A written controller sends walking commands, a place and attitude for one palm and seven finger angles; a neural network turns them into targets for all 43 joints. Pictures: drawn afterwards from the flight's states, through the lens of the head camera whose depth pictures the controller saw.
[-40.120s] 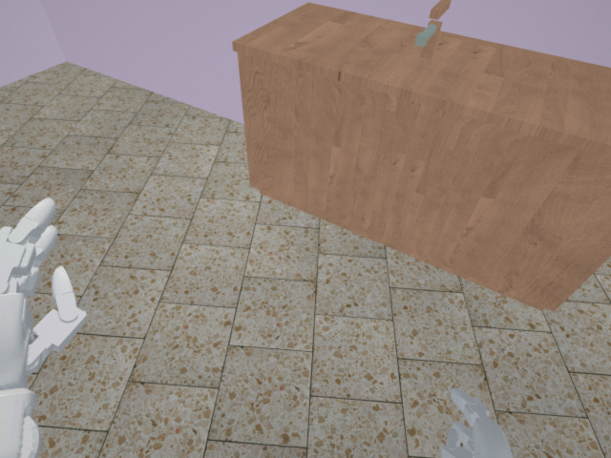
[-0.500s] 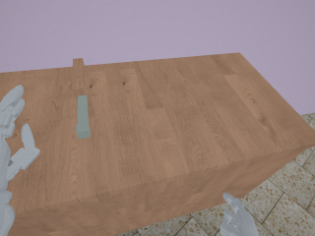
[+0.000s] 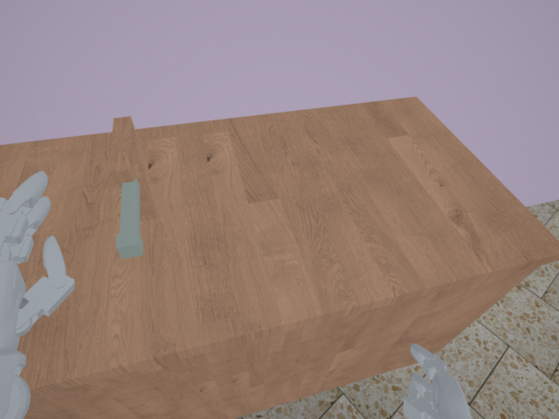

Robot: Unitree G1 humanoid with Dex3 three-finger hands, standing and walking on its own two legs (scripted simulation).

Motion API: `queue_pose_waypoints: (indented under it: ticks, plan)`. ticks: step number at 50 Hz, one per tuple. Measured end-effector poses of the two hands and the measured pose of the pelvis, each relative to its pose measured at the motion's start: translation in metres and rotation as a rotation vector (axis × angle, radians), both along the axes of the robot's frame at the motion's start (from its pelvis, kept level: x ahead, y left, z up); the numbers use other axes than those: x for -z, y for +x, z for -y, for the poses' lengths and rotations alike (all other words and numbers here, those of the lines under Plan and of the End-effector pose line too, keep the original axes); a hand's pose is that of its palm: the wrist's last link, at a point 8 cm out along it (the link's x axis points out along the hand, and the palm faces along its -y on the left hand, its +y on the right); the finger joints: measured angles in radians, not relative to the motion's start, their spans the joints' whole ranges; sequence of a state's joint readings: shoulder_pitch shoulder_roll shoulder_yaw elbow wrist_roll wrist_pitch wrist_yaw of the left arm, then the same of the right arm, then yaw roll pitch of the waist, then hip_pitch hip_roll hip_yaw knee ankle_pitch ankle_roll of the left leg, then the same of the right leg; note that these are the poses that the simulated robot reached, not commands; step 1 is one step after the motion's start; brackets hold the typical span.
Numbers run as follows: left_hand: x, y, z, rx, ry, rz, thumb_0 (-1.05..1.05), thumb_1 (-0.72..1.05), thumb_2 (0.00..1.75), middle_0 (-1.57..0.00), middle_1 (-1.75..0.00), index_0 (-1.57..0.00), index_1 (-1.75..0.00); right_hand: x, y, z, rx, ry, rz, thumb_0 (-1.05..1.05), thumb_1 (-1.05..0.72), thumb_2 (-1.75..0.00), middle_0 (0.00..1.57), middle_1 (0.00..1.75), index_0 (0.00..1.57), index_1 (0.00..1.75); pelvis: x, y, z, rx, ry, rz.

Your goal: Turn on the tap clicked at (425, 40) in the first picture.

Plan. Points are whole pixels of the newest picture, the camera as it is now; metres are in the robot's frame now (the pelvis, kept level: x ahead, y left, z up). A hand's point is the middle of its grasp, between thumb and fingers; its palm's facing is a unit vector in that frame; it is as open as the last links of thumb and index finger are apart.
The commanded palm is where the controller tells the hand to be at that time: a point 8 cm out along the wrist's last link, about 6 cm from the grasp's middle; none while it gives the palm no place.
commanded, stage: come to a stop and stand still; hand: left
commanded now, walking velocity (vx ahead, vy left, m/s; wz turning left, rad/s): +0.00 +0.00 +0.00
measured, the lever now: (130, 244) +0.32 +0.24 +0.07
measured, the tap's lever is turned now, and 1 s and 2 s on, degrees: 0 0 0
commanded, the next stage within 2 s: look again from close up in 0.14 s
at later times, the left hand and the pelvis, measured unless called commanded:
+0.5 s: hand (71, 286) +0.21 +0.24 +0.15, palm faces +0.36 -0.86 -0.36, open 7.4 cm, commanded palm +0.16 +0.28 +0.17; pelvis +0.00 +0.00 +0.00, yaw +0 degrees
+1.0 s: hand (92, 283) +0.22 +0.22 +0.15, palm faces +0.33 -0.87 -0.38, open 7.4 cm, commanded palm +0.16 +0.26 +0.17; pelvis -0.01 -0.02 +0.00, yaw -1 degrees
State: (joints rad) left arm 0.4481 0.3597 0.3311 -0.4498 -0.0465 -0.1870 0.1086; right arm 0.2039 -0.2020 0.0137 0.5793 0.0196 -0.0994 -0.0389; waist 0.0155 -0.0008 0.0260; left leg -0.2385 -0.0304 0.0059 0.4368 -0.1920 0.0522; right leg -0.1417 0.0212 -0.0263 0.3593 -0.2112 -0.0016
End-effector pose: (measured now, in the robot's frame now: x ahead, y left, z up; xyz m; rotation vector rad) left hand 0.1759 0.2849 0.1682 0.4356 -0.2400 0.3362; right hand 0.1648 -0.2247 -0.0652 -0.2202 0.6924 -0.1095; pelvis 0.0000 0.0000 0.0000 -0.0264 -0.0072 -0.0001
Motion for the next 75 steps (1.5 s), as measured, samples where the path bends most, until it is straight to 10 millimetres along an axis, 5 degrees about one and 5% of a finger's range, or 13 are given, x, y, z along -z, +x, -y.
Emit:
queue_pose_waypoints:
  ticks: [43, 65, 75]
  plan:
    - [-0.005, 0.003, 0.005, 0.022, 0.000, 0.009, 0.01, 0.89, 0.90, -0.21, -0.30, -0.20, -0.30, -0.001, -0.005, -0.007, 0.001, 0.028, -0.005, 0.01, -0.90, -0.90, 0.20, 0.30, 0.20, 0.30, -0.002, -0.005, 0.005, 0.011, 0.009, -0.006]
    - [-0.002, 0.002, 0.062, 0.050, 0.003, -0.042, 0.01, 0.89, 0.90, -0.21, -0.30, -0.21, -0.30, 0.008, -0.015, 0.070, 0.077, -0.002, -0.017, 0.01, -0.90, -0.90, 0.20, 0.30, 0.20, 0.30, 0.006, -0.008, 0.055, 0.020, 0.000, -0.021]
    - [0.001, -0.001, 0.066, 0.030, -0.012, -0.036, 0.01, 0.89, 0.90, -0.21, -0.30, -0.21, -0.30, 0.012, -0.020, 0.078, 0.090, -0.006, -0.030, 0.01, -0.90, -0.90, 0.20, 0.30, 0.20, 0.30, 0.008, -0.006, 0.059, 0.014, -0.003, -0.013]
